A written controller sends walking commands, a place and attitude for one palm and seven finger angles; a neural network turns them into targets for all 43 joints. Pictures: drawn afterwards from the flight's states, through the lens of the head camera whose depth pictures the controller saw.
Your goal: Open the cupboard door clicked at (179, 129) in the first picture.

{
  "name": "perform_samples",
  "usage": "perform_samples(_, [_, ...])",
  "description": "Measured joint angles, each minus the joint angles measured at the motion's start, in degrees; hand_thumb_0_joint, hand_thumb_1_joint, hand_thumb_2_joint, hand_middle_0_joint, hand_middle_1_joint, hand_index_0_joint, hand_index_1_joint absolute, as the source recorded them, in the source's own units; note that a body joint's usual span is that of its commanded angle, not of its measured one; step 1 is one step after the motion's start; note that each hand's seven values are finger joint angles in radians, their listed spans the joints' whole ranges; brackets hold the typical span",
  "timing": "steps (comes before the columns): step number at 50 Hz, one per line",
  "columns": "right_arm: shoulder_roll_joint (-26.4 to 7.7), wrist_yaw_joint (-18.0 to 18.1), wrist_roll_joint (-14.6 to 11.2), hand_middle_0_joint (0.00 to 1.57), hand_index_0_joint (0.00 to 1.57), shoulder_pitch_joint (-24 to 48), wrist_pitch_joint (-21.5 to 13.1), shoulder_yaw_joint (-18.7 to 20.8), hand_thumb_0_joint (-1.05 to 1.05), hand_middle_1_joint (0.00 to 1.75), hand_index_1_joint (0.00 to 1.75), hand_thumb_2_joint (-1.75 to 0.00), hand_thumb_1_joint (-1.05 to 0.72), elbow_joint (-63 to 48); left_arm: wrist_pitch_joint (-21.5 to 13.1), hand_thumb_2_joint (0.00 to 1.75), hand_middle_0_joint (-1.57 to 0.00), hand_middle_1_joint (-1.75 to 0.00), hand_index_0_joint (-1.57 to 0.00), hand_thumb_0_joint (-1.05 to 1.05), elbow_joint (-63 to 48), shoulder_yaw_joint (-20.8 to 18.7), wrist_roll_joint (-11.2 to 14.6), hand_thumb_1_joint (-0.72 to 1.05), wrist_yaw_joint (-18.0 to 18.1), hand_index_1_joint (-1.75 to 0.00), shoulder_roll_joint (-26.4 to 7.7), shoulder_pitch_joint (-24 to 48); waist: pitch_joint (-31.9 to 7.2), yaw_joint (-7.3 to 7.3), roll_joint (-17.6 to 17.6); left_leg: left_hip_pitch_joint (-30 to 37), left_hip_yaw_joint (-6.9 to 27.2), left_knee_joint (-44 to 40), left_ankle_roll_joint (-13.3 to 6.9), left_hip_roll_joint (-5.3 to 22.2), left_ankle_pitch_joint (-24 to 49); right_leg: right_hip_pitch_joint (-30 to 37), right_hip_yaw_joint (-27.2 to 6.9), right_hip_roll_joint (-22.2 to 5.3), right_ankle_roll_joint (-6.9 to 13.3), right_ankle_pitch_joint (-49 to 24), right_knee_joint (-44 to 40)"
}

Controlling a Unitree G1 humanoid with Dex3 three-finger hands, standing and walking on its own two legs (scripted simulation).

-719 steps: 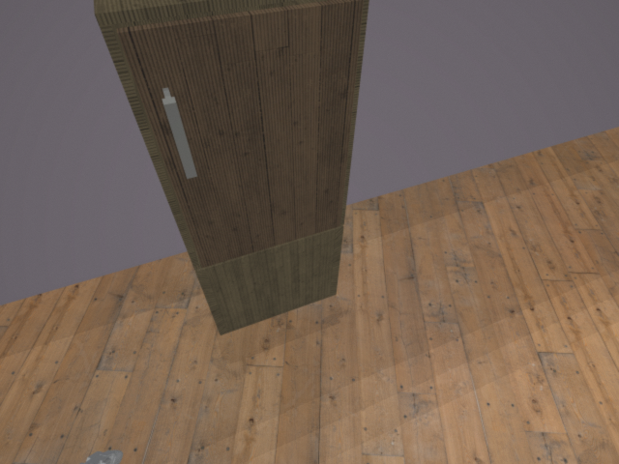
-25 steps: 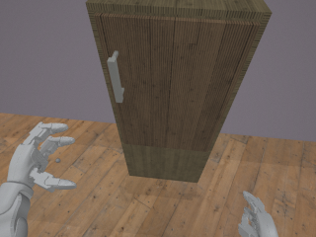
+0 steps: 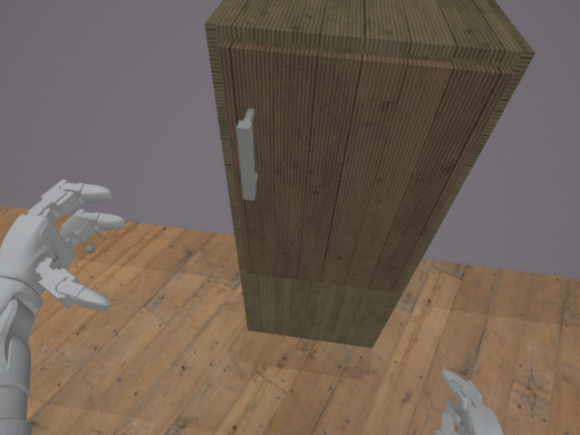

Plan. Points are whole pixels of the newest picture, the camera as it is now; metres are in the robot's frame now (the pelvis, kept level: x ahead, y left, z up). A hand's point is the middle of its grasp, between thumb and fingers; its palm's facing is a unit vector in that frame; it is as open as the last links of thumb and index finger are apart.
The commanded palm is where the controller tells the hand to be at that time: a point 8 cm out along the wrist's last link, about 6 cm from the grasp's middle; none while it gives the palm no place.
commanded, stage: raise the hand with hooked fingers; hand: left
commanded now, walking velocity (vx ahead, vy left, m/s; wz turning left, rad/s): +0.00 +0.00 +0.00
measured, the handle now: (249, 156) +0.53 +0.12 +0.09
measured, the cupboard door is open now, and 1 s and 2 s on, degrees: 0 0 0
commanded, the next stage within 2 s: move the hooked fingers beside the handle in 0.36 s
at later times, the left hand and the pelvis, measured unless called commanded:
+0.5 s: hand (94, 255) +0.29 +0.27 +0.11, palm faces +0.00 -1.00 -0.03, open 13.9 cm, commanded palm +0.27 +0.32 +0.12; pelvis +0.00 +0.00 +0.00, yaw +0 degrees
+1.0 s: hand (139, 217) +0.36 +0.24 +0.11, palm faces -0.01 -1.00 -0.01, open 13.9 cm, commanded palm +0.33 +0.29 +0.11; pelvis +0.00 -0.03 +0.00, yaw -1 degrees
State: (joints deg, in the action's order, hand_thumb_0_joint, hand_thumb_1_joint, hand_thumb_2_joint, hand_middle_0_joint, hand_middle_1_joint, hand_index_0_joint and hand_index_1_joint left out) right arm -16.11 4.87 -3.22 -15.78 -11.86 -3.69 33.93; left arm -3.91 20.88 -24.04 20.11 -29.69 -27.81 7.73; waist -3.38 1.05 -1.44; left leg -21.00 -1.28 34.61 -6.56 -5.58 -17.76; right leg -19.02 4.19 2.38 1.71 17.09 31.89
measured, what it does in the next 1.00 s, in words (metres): stands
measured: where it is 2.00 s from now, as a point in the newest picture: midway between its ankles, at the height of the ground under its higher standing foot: outside the picture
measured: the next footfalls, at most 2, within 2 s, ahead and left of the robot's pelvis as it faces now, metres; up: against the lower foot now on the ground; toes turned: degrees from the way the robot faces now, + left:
none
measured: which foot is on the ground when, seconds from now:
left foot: down 0.00-1.00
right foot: down 0.00-1.00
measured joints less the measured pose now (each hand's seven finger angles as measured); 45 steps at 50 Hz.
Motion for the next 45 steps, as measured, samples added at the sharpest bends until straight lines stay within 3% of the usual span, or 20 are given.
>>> perform_samples(8, [-0.4, -0.6, 0.5, 0.20, 0.21, -0.4, 0.4, 0.7, 0.01, 0.30, 0.30, -0.89, -0.91, -0.6, -0.1, 0.30, -0.30, -1.20, -0.30, -0.02, -2.1, 0.4, -1.1, -0.50, 0.9, -1.20, 1.4, -1.9, 0.3, -0.24, 0.2, 0.6, -0.3, -0.7, 0.0, -0.3, 0.2, 0.3, -0.4, -0.3, -0.4, -0.1, -0.2])
perform_samples(24, [0.3, -0.2, 0.4, 0.20, 0.21, 0.3, 0.9, 0.1, 0.01, 0.30, 0.30, -0.89, -0.91, 0.0, -0.6, 0.30, -0.31, -1.20, -0.30, -0.02, 0.0, 0.1, -0.7, -0.50, 0.2, -1.20, 1.2, -1.2, -0.1, 0.02, -0.3, 0.8, 0.3, -0.8, 0.2, 0.0, 0.5, 0.8, 0.2, 0.0, 0.3, -0.3, -0.6])
perform_samples(30, [0.1, 0.7, 0.1, 0.20, 0.21, 0.9, 1.1, -0.1, 0.01, 0.30, 0.30, -0.89, -0.91, 0.4, -1.0, 0.30, -0.31, -1.20, -0.31, -0.02, 4.2, 1.0, -1.4, -0.50, 0.6, -1.20, 1.1, 2.9, 0.4, 0.13, 0.0, -0.3, 0.9, 0.3, 0.5, 0.2, 0.3, -0.1, 0.9, 0.2, 0.9, 0.0, 0.3])
perform_samples(37, [-0.2, 1.0, 0.0, 0.20, 0.21, 0.9, 1.6, -0.1, 0.01, 0.30, 0.30, -0.89, -0.91, 0.9, -2.5, 0.30, -0.31, -1.20, -0.30, -0.02, 9.8, 1.7, -2.3, -0.50, 0.6, -1.20, 0.1, 8.4, 0.4, -0.80, 0.2, -1.5, 0.9, 0.8, 1.1, 0.8, 0.2, -1.3, 1.0, 0.8, 1.6, -0.1, 0.6])
perform_samples(45, [-0.6, 0.1, -0.3, 0.20, 0.21, -0.8, 3.2, 0.2, 0.01, 0.30, 0.30, -0.89, -0.91, 0.4, -2.9, 0.30, -0.31, -1.20, -0.31, -0.02, 16.7, -0.6, -2.6, -0.50, -0.2, -1.20, -2.5, 12.3, -0.2, -2.24, 0.4, -3.8, 0.1, 2.4, 1.7, 2.0, -0.8, -3.9, 0.2, 2.0, 2.3, 0.4, 1.8])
